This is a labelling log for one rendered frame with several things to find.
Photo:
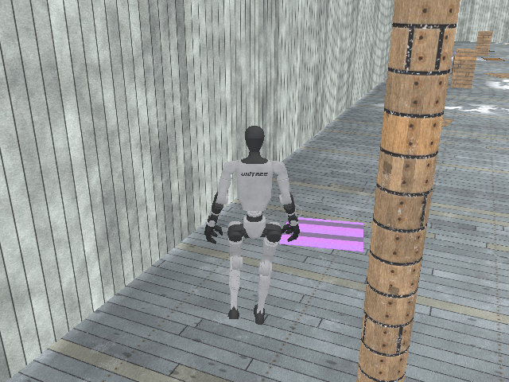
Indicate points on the robot right upper arm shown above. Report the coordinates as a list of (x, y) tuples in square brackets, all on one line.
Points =
[(283, 181)]

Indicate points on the robot left forearm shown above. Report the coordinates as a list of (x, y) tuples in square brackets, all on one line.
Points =
[(214, 213)]

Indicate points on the robot left foot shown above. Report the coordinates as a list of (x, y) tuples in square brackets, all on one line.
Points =
[(233, 314)]

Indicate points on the robot right forearm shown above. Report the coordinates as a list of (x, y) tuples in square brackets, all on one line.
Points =
[(291, 212)]

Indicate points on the robot left upper arm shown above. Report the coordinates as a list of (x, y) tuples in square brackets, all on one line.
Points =
[(225, 181)]

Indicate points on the robot left hand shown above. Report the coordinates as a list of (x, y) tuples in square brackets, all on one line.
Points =
[(209, 231)]

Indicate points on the robot right hand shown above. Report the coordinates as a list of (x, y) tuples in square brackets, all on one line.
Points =
[(290, 229)]

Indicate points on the robot right shin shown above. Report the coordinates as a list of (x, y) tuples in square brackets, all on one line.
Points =
[(263, 289)]

